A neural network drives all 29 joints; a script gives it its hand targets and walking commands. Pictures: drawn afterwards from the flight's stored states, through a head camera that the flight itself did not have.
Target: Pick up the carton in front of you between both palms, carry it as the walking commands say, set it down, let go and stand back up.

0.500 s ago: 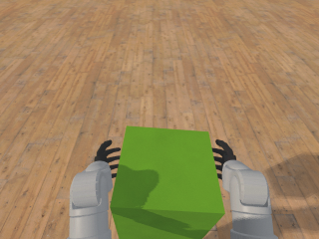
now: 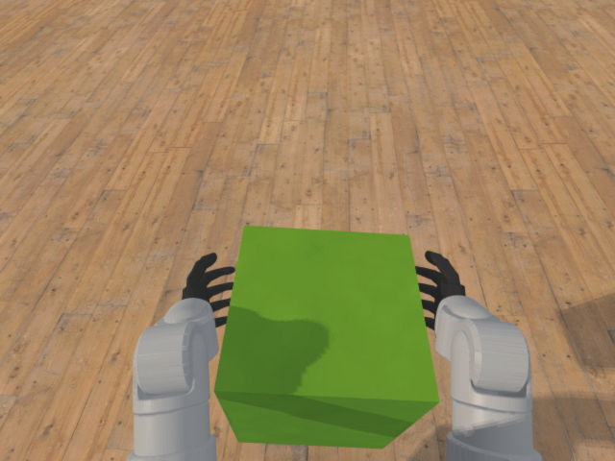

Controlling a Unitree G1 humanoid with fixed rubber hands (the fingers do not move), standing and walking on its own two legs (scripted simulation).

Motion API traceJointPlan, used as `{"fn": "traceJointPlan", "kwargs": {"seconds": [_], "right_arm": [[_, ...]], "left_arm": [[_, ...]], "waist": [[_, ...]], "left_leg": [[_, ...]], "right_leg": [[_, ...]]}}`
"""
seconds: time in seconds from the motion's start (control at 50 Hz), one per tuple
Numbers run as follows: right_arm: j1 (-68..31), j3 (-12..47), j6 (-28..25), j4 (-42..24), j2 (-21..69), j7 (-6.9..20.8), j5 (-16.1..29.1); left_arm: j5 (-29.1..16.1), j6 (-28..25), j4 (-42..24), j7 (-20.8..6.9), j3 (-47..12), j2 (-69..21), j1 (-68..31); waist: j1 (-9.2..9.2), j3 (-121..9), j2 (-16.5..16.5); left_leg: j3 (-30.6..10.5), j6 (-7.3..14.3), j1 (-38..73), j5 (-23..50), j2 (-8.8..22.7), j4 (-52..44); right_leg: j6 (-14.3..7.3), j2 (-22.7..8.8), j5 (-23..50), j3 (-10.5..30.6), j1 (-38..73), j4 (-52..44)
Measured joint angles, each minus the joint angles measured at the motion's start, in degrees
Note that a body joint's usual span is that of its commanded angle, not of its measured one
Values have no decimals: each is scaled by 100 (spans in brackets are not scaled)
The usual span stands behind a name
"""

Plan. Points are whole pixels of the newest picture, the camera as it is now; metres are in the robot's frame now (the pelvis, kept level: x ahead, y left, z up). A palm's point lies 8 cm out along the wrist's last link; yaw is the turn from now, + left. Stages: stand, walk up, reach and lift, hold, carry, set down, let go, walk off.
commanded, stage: carry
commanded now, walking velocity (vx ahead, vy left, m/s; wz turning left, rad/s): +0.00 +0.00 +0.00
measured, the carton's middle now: (318, 345) +0.27 +0.01 -0.01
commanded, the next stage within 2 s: none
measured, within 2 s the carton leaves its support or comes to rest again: neither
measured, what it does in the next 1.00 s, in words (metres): walks ahead: left foot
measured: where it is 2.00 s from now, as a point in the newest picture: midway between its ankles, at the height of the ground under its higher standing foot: outside the picture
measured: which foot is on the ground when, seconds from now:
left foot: up 0.00-0.16, down 0.18-1.00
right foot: down 0.00-1.00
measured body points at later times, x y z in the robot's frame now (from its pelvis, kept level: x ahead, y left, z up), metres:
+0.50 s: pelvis +0.15 +0.02 -0.01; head +0.13 +0.03 +0.44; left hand +0.45 +0.16 +0.05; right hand +0.43 -0.14 +0.05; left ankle +0.15 +0.12 -0.74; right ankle +0.05 -0.08 -0.74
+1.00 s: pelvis +0.12 +0.02 -0.01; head +0.10 +0.02 +0.44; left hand +0.44 +0.15 +0.02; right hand +0.43 -0.15 +0.02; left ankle +0.15 +0.12 -0.74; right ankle +0.05 -0.08 -0.74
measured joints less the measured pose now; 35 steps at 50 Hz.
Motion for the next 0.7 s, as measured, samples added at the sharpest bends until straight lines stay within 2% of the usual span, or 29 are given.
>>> {"fn": "traceJointPlan", "kwargs": {"seconds": [0.08, 0.12, 0.16, 0.18, 0.24, 0.3, 0.38, 0.48, 0.7], "right_arm": [[-13, 103, -113, -221, -13, -15, 3], [1, 118, -137, -348, -15, -18, 11], [22, 123, -121, -419, -19, -18, 13], [40, 126, -111, -416, -21, -17, 9], [45, 135, -112, -138, -21, 1, -11], [-15, 87, -116, 222, -13, 55, -37], [-21, 29, -276, 619, -13, 118, -127], [103, 36, -660, 1012, -35, 163, -223], [261, 110, -1697, 1547, -57, 218, -384]], "left_arm": [[-54, -129, -262, -11, 11, 8, 36], [-65, -158, -371, -16, -10, 8, 40], [-52, -152, -418, -31, -40, 10, 51], [-35, -142, -404, -43, -51, 13, 55], [42, -42, -235, -55, -12, 15, 45], [140, 36, -32, -55, 9, 18, 51], [239, -66, 333, -56, -6, 13, 18], [347, -457, 816, -120, -56, 19, 61], [525, -1562, 1402, -266, -125, 45, 253]], "waist": [[0, 142, 16], [-18, 133, 28], [-46, 55, 67], [-53, -22, 74], [-56, -264, -267], [-46, -478, -392], [-52, -604, -363], [-76, -574, -269], [-104, -424, -199]], "left_leg": [[100, -13, -238, 558, -7, -1572], [201, -13, -162, 1130, -5, -2207], [347, -24, 119, 2017, 29, -2922], [406, 54, 285, 2189, 62, -3096], [537, 282, 469, 1574, -70, -2884], [602, 267, 555, 1280, -96, -2728], [624, 278, 561, 1024, -89, -2538], [610, 275, 539, 910, -62, -2377], [565, 226, 475, 761, 3, -2206]], "right_leg": [[56, 43, -98, 45, 393, -287], [113, 69, -283, 57, 548, -212], [188, 117, -572, 61, 690, 19], [228, 139, -757, 70, 732, 197], [357, -42, -1045, 188, 847, 496], [420, -89, -1318, 270, 977, 516], [494, -109, -1431, 325, 1008, 605], [557, -107, -1446, 357, 1009, 686], [484, -71, -1583, 315, 1010, 701]]}}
